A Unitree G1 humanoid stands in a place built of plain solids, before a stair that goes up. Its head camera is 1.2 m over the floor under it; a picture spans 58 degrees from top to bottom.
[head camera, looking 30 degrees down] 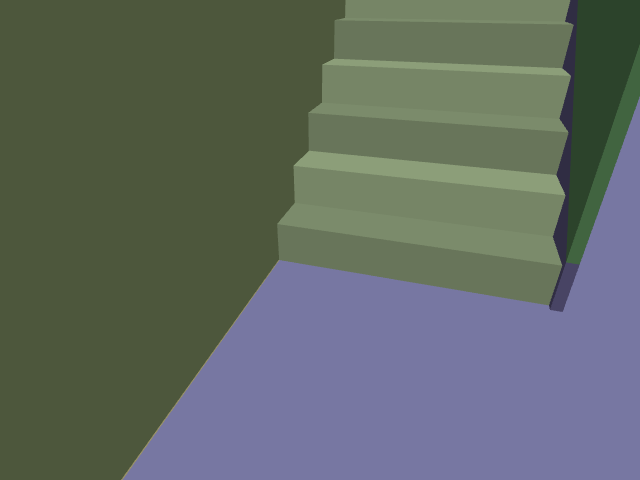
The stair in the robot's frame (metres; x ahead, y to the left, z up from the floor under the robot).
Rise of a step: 0.21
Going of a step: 0.25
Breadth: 1.27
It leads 17 degrees to the right of straight ahead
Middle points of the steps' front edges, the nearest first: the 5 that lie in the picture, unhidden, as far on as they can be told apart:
1.69 -0.40 0.21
1.93 -0.47 0.42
2.17 -0.54 0.63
2.41 -0.62 0.84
2.65 -0.69 1.05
